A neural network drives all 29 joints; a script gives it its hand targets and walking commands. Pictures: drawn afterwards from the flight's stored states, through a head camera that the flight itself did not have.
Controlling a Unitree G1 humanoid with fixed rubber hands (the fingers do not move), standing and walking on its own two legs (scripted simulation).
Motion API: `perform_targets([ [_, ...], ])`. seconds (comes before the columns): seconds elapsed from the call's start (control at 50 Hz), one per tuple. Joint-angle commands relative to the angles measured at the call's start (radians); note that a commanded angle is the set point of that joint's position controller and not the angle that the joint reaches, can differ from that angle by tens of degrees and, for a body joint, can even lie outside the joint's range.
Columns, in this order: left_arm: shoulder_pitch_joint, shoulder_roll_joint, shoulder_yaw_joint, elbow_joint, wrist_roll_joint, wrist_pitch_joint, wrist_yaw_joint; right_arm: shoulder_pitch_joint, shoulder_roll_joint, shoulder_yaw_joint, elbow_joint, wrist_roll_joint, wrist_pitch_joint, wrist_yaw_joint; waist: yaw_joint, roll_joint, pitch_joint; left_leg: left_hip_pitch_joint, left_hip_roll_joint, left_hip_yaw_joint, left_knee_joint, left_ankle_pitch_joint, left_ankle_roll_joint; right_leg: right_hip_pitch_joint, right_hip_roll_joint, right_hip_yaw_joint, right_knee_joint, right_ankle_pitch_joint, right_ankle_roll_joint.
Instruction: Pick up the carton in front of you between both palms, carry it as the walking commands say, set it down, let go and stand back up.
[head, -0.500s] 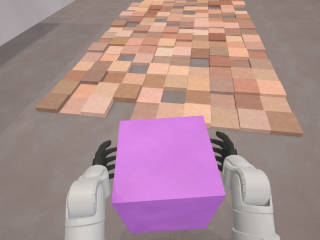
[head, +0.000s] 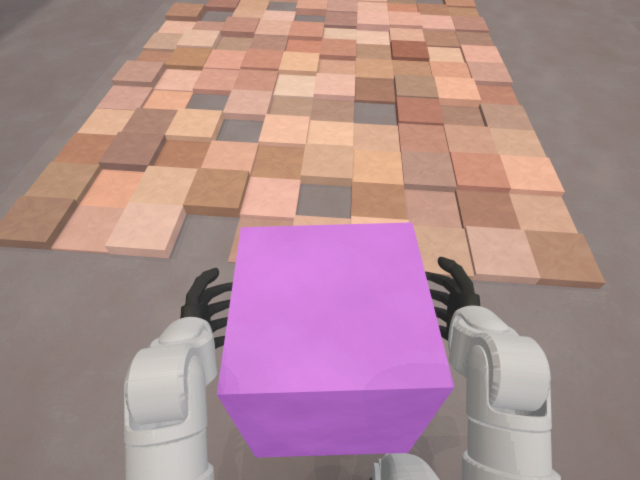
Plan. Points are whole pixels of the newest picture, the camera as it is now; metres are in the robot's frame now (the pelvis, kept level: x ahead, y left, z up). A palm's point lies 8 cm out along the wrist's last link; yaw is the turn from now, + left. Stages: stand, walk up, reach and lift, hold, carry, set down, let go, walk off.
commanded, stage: carry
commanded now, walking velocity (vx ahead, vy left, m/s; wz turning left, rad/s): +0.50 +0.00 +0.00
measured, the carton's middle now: (329, 346) +0.28 -0.01 -0.01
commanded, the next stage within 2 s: none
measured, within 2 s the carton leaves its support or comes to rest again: neither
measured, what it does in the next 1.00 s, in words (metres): walks ahead: right foot, then left foot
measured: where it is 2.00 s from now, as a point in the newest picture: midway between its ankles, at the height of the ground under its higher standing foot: (300, 188)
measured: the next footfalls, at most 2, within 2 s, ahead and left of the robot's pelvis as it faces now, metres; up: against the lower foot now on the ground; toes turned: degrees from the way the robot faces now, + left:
right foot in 0.16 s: +0.30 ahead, -0.11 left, +0.00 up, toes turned -11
left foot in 0.66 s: +0.62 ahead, +0.10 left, +0.00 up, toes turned +12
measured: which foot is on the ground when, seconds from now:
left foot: down 0.00-0.18, up 0.20-0.64, down 0.66-1.00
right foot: up 0.00-0.14, down 0.16-0.66, up 0.68-0.98, down 1.00-1.00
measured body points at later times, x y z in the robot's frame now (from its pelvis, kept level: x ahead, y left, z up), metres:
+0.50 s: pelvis +0.34 -0.04 +0.00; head +0.36 -0.06 +0.45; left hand +0.59 +0.12 +0.06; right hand +0.62 -0.18 +0.05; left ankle +0.44 +0.12 -0.70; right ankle +0.26 -0.11 -0.75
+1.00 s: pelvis +0.67 -0.01 -0.02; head +0.75 -0.02 +0.42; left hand +1.07 +0.14 +0.12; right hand +1.08 -0.16 +0.13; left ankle +0.58 +0.09 -0.75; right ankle +0.78 -0.12 -0.73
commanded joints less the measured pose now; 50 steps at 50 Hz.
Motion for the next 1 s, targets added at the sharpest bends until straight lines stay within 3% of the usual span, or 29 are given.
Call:
perform_targets([
  [0.0, -0.422, -0.927, -0.721, -0.135, -0.363, -0.053, -0.219, -0.446, 0.924, 0.745, -0.138, 0.437, -0.024, 0.275, 0.005, 0.124, -0.233, 0.301, 0.189, -0.104, -0.024, 0.557, 0.068, 0.021, 0.061, -0.099, -0.212, 0.132, 0.006],
  [0.04, -0.409, -0.906, -0.726, -0.110, -0.378, -0.043, -0.228, -0.377, 0.860, 0.717, -0.110, 0.390, -0.013, 0.274, 0.005, 0.167, -0.182, 0.303, 0.159, -0.051, 0.039, 0.707, 0.051, 0.083, 0.080, -0.152, -0.315, 0.169, -0.004],
  [0.08, -0.391, -0.876, -0.719, -0.081, -0.370, -0.037, -0.223, -0.310, 0.846, 0.713, -0.042, 0.372, -0.009, 0.274, 0.029, 0.116, -0.259, 0.248, 0.153, 0.002, 0.252, 0.826, 0.012, 0.338, 0.125, -0.224, -0.390, 0.167, -0.024],
  [0.1, -0.392, -0.857, -0.696, -0.110, -0.368, -0.036, -0.231, -0.326, 0.823, 0.711, -0.042, 0.366, -0.010, 0.277, 0.061, 0.057, -0.372, 0.063, 0.119, 0.003, 0.429, 0.610, -0.035, 0.635, 0.050, -0.126, -0.333, 0.143, -0.054],
  [0.12, -0.345, -0.847, -0.686, -0.051, -0.363, -0.042, -0.240, -0.375, 0.842, 0.732, -0.066, 0.390, -0.004, 0.278, 0.079, -0.137, -0.469, -0.226, 0.027, -0.002, 0.762, 0.261, -0.071, 0.885, -0.213, 0.316, -0.371, 0.062, -0.155],
  [0.14, -0.383, -0.850, -0.690, -0.101, -0.375, -0.052, -0.246, -0.365, 0.876, 0.755, -0.058, 0.392, -0.009, 0.284, 0.073, -0.311, -0.458, -0.476, -0.043, -0.110, 0.884, -0.216, -0.060, 0.985, -0.312, 0.575, -0.503, 0.094, -0.206],
  [0.16, -0.386, -0.904, -0.688, -0.025, -0.369, -0.054, -0.249, -0.408, 0.893, 0.753, -0.035, 0.398, -0.018, 0.282, 0.068, -0.216, -0.392, -0.624, -0.012, -0.161, 1.010, -0.223, -0.037, 1.005, -0.331, 0.529, -0.498, 0.238, -0.250],
  [0.2, -0.427, -0.958, -0.727, -0.042, -0.395, -0.074, -0.260, -0.415, 0.929, 0.770, -0.029, 0.391, -0.044, 0.296, 0.057, -0.106, -0.331, -0.542, 0.090, -0.196, 0.940, -0.120, -0.012, 0.773, -0.303, 0.336, -0.523, 0.186, -0.164],
  [0.28, -0.401, -0.990, -0.739, -0.079, -0.418, -0.101, -0.274, -0.372, 0.989, 0.772, -0.028, 0.373, -0.077, 0.270, 0.045, -0.089, -0.304, -0.404, 0.098, -0.142, 0.731, 0.038, -0.037, 0.575, -0.190, 0.084, -0.597, 0.065, -0.100],
  [0.32, -0.399, -0.976, -0.732, -0.109, -0.418, -0.117, -0.270, -0.358, 0.996, 0.790, -0.049, 0.391, -0.093, 0.270, 0.044, -0.173, -0.263, -0.451, 0.095, -0.127, 0.645, 0.089, -0.048, 0.591, -0.204, 0.047, -0.618, 0.120, -0.117],
  [0.34, -0.394, -0.972, -0.751, -0.109, -0.420, -0.115, -0.268, -0.358, 0.993, 0.794, -0.069, 0.375, -0.102, 0.262, 0.048, -0.119, -0.260, -0.491, 0.079, -0.115, 0.565, 0.077, -0.051, 0.622, -0.189, 0.074, -0.620, 0.147, -0.131],
  [0.38, -0.406, -0.911, -0.743, -0.173, -0.430, -0.116, -0.269, -0.374, 0.966, 0.796, -0.115, 0.376, -0.096, 0.242, 0.050, -0.198, -0.233, -0.563, 0.066, -0.059, 0.501, 0.109, -0.047, 0.749, -0.191, 0.064, -0.591, 0.284, -0.126],
  [0.42, -0.394, -0.886, -0.760, -0.173, -0.439, -0.103, -0.263, -0.336, 0.897, 0.773, -0.116, 0.366, -0.085, 0.236, 0.062, -0.122, -0.211, -0.557, 0.078, -0.062, 0.402, 0.153, -0.049, 0.770, -0.197, 0.040, -0.570, 0.297, -0.133],
  [0.5, -0.505, -0.784, -0.719, -0.164, -0.438, -0.077, -0.245, -0.564, 0.795, 0.788, -0.200, 0.414, -0.062, 0.220, 0.073, -0.158, -0.133, -0.469, 0.027, 0.015, 0.351, 0.203, -0.035, 0.700, -0.128, -0.050, -0.532, 0.411, -0.095],
  [0.52, -0.583, -0.715, -0.710, -0.203, -0.444, -0.077, -0.232, -0.522, 0.767, 0.789, -0.167, 0.406, -0.046, 0.217, 0.061, -0.219, -0.123, -0.434, 0.036, -0.008, 0.302, 0.258, -0.024, 0.695, -0.147, -0.057, -0.562, 0.378, -0.103],
  [0.56, -0.645, -0.672, -0.713, -0.197, -0.429, -0.061, -0.209, -0.627, 0.716, 0.760, -0.177, 0.430, -0.024, 0.208, 0.081, -0.195, -0.154, -0.375, 0.012, 0.022, 0.238, 0.264, 0.000, 0.718, -0.142, -0.058, -0.472, 0.491, -0.102],
  [0.6, -0.754, -0.611, -0.708, -0.152, -0.424, -0.028, -0.187, -0.680, 0.623, 0.692, -0.103, 0.417, -0.001, 0.202, -0.006, -0.039, -0.303, 0.036, -0.040, 0.033, 0.165, 0.127, 0.034, 0.600, -0.042, -0.116, -0.096, 0.542, -0.049],
  [0.62, -0.848, -0.563, -0.690, -0.130, -0.440, -0.011, -0.174, -0.750, 0.555, 0.707, -0.080, 0.428, 0.006, 0.199, -0.041, 0.185, -0.432, 0.297, 0.204, -0.310, 0.167, 0.148, 0.107, 0.384, -0.009, -0.087, 0.168, 0.231, -0.022],
  [0.64, -0.933, -0.541, -0.703, -0.132, -0.459, 0.006, -0.170, -0.774, 0.560, 0.646, -0.016, 0.421, 0.016, 0.193, -0.020, 0.315, -0.495, 0.509, 0.364, -0.707, 0.112, 0.250, 0.231, 0.062, 0.139, -0.037, 0.430, -0.209, 0.001],
  [0.68, -1.028, -0.603, -0.677, -0.067, -0.480, 0.013, -0.160, -0.963, 0.638, 0.669, -0.013, 0.470, 0.023, 0.189, -0.031, 0.142, -0.462, 0.480, 0.340, -0.603, 0.119, 0.371, 0.228, -0.115, 0.090, 0.093, 0.617, -0.293, -0.054],
  [0.72, -1.102, -0.691, -0.635, 0.020, -0.508, 0.015, -0.160, -1.125, 0.697, 0.670, -0.020, 0.526, 0.029, 0.192, -0.035, 0.042, -0.481, 0.410, 0.287, -0.480, 0.161, 0.466, 0.179, -0.103, 0.042, 0.154, 0.475, -0.244, -0.060],
  [0.78, -1.242, -0.713, -0.582, 0.003, -0.493, 0.014, -0.140, -1.216, 0.799, 0.656, 0.023, 0.569, 0.038, 0.198, -0.005, 0.057, -0.477, 0.340, 0.256, -0.320, 0.134, 0.485, 0.152, -0.084, 0.019, 0.114, 0.304, -0.219, -0.060],
  [0.8, -1.274, -0.718, -0.574, 0.050, -0.473, 0.017, -0.125, -1.277, 0.794, 0.617, 0.069, 0.587, 0.045, 0.204, -0.023, 0.131, -0.469, 0.400, 0.263, -0.318, 0.168, 0.558, 0.152, -0.112, 0.036, 0.082, 0.243, -0.211, -0.054],
  [0.84, -1.267, -0.764, -0.534, 0.079, -0.474, 0.029, -0.118, -1.349, 0.807, 0.607, 0.048, 0.585, 0.055, 0.195, -0.047, 0.067, -0.474, 0.375, 0.244, -0.281, 0.159, 0.574, 0.171, -0.077, 0.064, 0.040, 0.099, -0.176, -0.048],
  [0.88, -1.260, -0.718, -0.501, 0.162, -0.425, 0.040, -0.122, -1.324, 0.802, 0.564, 0.151, 0.558, 0.077, 0.193, -0.056, 0.142, -0.460, 0.375, 0.219, -0.248, 0.204, 0.612, 0.167, -0.057, 0.085, 0.016, -0.005, -0.092, -0.045],
  [0.9, -1.306, -0.764, -0.501, 0.190, -0.447, 0.053, -0.121, -1.282, 0.773, 0.555, 0.197, 0.523, 0.073, 0.199, -0.035, 0.202, -0.448, 0.357, 0.198, -0.174, 0.233, 0.600, 0.120, 0.004, 0.075, 0.025, -0.128, -0.043, -0.055],
  [0.94, -1.361, -0.775, -0.484, 0.190, -0.421, 0.049, -0.125, -1.370, 0.796, 0.533, 0.222, 0.528, 0.077, 0.198, 0.036, 0.164, -0.439, 0.162, 0.140, -0.067, 0.338, 0.557, 0.092, 0.285, 0.150, -0.091, -0.274, 0.051, -0.035],
  [0.96, -1.336, -0.755, -0.451, 0.213, -0.414, 0.058, -0.132, -1.319, 0.819, 0.527, 0.273, 0.510, 0.088, 0.197, 0.071, 0.042, -0.448, 0.021, 0.128, -0.045, 0.462, 0.554, 0.042, 0.491, 0.136, -0.064, -0.296, 0.160, -0.070],
  [0.98, -1.341, -0.722, -0.455, 0.221, -0.383, 0.060, -0.133, -1.315, 0.823, 0.513, 0.330, 0.478, 0.097, 0.199, 0.144, -0.074, -0.459, -0.207, 0.077, -0.036, 0.688, 0.359, -0.009, 0.739, 0.022, 0.086, -0.301, 0.259, -0.109],
])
